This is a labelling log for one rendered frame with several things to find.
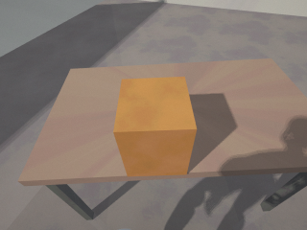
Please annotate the carton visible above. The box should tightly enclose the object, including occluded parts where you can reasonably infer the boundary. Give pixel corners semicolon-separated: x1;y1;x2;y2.
113;77;197;177

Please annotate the table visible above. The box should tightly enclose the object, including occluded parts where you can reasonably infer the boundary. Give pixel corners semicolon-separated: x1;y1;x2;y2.
18;58;307;220

